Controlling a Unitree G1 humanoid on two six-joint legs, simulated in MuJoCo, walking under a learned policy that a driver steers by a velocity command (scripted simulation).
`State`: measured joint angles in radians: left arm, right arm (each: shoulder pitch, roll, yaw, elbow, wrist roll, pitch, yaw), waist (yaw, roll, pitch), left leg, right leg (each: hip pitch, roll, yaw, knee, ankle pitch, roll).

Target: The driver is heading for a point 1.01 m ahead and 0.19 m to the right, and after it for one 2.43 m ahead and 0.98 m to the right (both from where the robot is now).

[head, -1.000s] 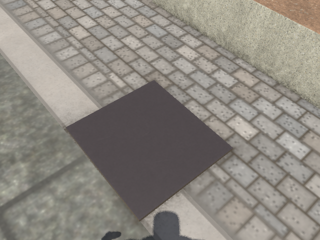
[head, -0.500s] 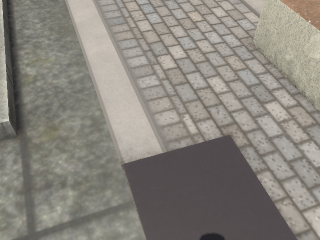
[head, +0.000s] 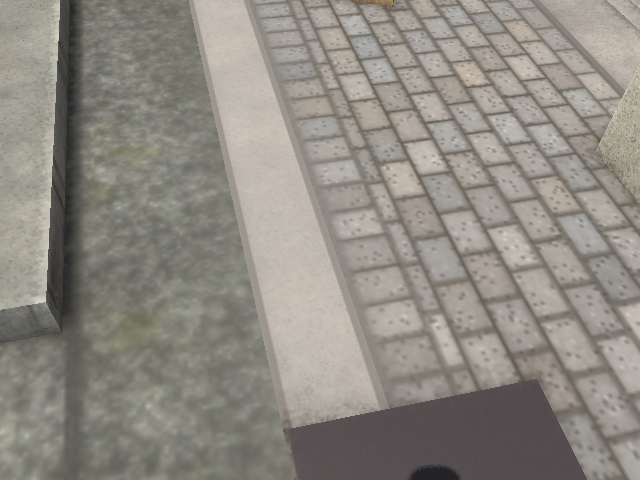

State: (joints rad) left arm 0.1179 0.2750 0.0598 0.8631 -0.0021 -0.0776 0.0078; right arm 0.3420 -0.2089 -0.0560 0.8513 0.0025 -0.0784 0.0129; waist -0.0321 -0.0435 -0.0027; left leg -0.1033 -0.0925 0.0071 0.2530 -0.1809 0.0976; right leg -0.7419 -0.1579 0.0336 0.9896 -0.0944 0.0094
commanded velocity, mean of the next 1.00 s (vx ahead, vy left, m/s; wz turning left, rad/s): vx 0.46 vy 0.00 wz -0.05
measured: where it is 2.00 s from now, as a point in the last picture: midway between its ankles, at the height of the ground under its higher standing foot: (345, 388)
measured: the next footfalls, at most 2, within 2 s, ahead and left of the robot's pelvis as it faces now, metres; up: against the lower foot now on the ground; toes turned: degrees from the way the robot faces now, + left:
right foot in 0.24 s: +0.34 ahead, -0.15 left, +0.02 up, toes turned -3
left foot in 0.84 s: +0.62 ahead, +0.11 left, +0.00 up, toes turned +0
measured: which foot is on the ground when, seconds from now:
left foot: down 0.00-0.26, up 0.28-0.82, down 0.84-1.00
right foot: up 0.00-0.22, down 0.24-0.84, up 0.86-1.00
